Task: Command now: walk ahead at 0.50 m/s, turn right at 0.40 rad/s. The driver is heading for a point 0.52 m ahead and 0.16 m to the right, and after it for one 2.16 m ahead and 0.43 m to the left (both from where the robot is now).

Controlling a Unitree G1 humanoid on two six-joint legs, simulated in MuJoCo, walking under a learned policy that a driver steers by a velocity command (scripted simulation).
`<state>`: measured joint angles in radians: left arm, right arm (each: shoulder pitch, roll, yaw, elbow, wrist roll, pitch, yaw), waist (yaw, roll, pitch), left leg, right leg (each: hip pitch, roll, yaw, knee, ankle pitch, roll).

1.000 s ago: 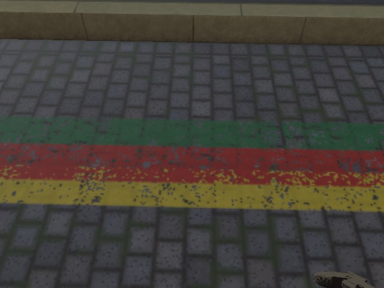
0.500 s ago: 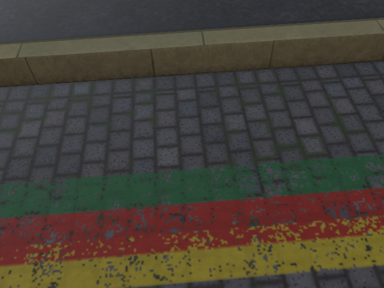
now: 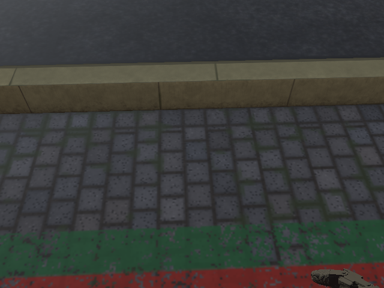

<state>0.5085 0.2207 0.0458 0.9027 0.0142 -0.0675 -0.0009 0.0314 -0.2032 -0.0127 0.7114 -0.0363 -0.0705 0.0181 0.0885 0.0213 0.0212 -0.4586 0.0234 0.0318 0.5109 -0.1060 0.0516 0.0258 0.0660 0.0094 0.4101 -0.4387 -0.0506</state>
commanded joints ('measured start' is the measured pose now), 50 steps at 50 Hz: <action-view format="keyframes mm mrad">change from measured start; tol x16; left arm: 1 30 25 7 -119 -42 -14 3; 22 -512 70 13 -262 28 60 -75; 27 -68 200 76 -143 47 40 -32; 33 -238 127 40 -150 -5 29 1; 50 -62 128 5 2 9 -29 31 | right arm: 1 425 -311 -93 26 -47 -25 -35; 6 226 -93 -42 34 11 -16 -31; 35 353 -119 -45 102 -2 38 2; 50 0 -82 -26 17 9 36 32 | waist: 1 -183 227 -331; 6 -86 89 -16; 21 -134 51 84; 26 1 46 -101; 28 -16 -308 -279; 32 -76 -13 -62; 50 -34 -72 91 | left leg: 1 773 424 -567 -122 -186 158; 2 708 439 -744 -227 -274 196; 7 300 252 -192 -335 -46 87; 21 471 261 169 -339 238 74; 25 557 266 234 -20 747 50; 27 280 219 258 500 415 -2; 28 -177 13 195 837 -448 -68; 29 -293 -3 -22 904 -425 -66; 35 -64 112 -27 634 -179 -48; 50 -188 -13 78 113 90 30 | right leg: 1 -561 3 -28 708 43 -40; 11 -695 -158 37 711 256 4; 21 -658 -138 -103 273 365 -38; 26 -261 29 -167 127 190 -146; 27 13 -99 38 82 84 -193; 28 283 -380 580 -24 61 -335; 29 286 -404 724 -127 118 -336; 35 -154 -245 186 -204 635 -192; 44 -42 -229 -21 -298 653 -74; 50 100 -260 -128 -229 987 -47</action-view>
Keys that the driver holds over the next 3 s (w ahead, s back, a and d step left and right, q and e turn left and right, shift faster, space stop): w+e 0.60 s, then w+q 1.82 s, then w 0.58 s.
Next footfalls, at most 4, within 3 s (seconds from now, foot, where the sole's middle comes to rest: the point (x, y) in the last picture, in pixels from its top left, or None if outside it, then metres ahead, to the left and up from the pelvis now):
0.52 right None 0.38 -0.16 -0.76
1.10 left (251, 223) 0.72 -0.13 -0.76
1.60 right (296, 161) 1.03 -0.32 -0.76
2.10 left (237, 138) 1.14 -0.07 -0.76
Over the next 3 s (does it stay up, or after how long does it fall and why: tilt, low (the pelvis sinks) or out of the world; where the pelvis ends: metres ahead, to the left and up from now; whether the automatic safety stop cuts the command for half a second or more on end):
stays up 1.50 0.05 0.19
